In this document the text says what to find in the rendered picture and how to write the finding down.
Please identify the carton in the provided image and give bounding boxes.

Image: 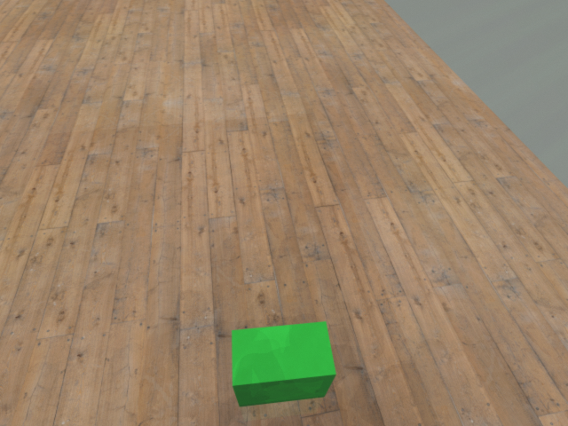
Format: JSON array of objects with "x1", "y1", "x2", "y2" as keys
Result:
[{"x1": 232, "y1": 321, "x2": 336, "y2": 406}]

